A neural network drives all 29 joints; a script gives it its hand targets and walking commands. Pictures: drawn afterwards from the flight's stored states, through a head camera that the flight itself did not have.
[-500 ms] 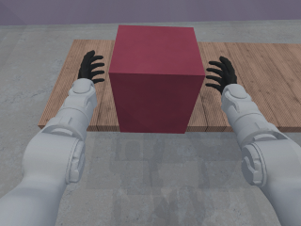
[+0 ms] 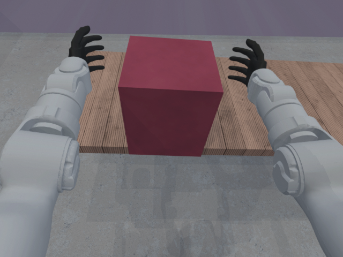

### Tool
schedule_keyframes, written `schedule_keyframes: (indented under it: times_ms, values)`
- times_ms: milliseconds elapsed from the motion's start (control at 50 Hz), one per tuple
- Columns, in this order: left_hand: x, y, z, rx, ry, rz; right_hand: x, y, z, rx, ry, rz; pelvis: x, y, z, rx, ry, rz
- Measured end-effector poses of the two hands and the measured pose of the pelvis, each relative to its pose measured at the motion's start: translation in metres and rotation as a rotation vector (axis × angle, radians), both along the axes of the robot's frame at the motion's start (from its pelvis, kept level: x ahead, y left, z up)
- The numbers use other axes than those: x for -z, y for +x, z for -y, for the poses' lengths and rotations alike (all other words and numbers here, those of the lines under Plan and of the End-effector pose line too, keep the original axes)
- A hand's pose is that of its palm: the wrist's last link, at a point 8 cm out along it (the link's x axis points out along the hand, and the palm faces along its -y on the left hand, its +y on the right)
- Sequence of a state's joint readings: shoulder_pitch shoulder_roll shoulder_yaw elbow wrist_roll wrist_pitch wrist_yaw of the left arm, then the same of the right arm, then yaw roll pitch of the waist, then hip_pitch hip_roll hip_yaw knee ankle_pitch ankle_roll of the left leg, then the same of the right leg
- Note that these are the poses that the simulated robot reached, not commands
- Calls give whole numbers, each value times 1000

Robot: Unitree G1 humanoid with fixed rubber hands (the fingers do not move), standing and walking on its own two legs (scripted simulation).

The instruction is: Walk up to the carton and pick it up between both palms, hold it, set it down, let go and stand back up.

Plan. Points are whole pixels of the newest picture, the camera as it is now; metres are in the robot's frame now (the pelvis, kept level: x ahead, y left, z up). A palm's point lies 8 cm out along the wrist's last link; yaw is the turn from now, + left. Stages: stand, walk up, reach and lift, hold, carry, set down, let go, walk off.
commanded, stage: set down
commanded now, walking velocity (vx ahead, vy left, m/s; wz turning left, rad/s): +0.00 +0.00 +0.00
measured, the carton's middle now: (167, 100) +0.53 -0.01 +0.07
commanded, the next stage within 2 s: none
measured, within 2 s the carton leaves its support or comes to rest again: neither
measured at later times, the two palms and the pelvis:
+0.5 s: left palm (77, 84) +0.48 +0.19 +0.17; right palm (254, 98) +0.44 -0.20 +0.15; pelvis +0.00 +0.01 +0.01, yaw -2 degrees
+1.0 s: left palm (67, 117) +0.41 +0.21 +0.13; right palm (256, 130) +0.38 -0.19 +0.12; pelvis -0.02 +0.02 +0.01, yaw -2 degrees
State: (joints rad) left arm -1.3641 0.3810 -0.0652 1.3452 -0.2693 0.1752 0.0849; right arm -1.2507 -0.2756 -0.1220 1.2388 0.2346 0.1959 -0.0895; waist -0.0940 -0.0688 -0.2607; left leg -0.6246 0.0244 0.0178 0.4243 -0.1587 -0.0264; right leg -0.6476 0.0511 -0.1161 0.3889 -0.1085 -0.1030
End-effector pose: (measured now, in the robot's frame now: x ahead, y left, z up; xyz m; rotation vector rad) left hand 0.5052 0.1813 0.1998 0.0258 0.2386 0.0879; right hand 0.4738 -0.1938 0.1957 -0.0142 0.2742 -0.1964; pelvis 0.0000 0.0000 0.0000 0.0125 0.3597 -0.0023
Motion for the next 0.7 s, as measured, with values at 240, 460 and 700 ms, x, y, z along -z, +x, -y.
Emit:
schedule_keyframes:
  times_ms: [240, 460, 700]
  values:
    - [-15, 2, 16, 39, 9, -24, -17, -4, 28, 34, 26, 42, -7, 12, -7, 18, -8, 86]
    - [26, -18, -7, 7, -3, -40, 32, -27, 11, -13, 28, 1, -10, 6, -12, 39, -1, 132]
    - [50, -64, -1, 53, 5, -49, 49, -61, 7, 3, 32, 28, -10, -2, -16, 12, -14, 194]
